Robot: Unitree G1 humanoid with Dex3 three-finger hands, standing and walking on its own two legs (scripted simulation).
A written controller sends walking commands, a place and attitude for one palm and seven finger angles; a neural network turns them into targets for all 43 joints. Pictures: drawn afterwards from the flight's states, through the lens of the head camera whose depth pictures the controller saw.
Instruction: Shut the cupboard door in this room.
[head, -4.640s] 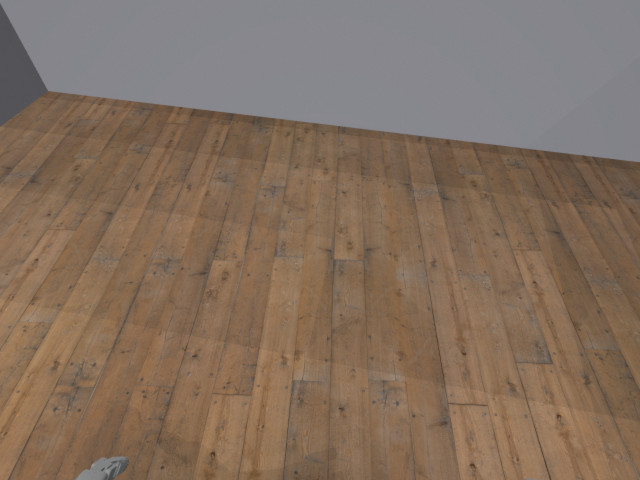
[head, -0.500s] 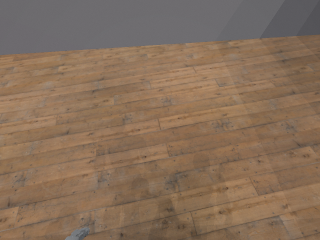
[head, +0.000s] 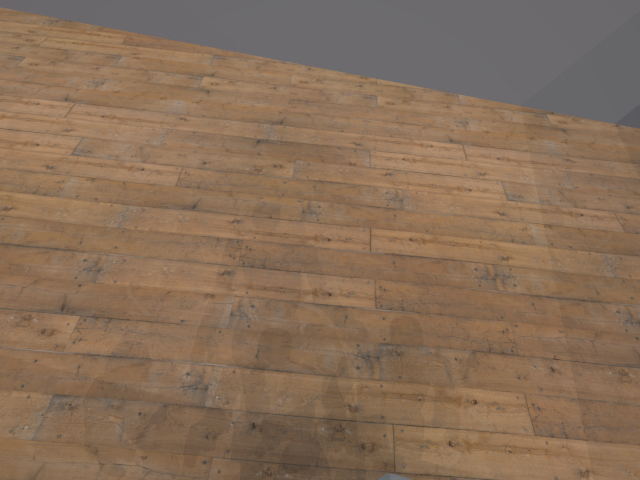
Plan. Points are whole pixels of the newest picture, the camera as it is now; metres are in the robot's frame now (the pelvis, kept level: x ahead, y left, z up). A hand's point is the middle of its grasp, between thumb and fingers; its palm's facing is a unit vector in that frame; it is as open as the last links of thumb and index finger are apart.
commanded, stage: turn or walk to find it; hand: left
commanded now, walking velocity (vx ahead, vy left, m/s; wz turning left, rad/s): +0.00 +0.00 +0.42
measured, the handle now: out of the picture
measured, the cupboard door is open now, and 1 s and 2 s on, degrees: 88 88 88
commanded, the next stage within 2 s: none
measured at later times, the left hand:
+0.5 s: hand out of the picture +0.04 +0.18 -0.14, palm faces +0.21 -0.94 -0.27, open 7.4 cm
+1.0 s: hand out of the picture -0.09 +0.23 -0.16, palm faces +0.45 -0.86 -0.25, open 7.4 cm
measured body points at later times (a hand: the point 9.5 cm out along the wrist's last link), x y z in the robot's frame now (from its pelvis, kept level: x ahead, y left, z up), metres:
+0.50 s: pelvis -0.02 -0.03 +0.01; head +0.01 -0.06 +0.46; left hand +0.03 +0.23 -0.12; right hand +0.07 -0.28 -0.15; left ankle -0.06 +0.09 -0.66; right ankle +0.01 -0.14 -0.73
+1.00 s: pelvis -0.05 +0.01 +0.01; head -0.03 +0.04 +0.46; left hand -0.12 +0.27 -0.14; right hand +0.13 -0.18 -0.12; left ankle -0.09 +0.10 -0.73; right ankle -0.01 -0.13 -0.66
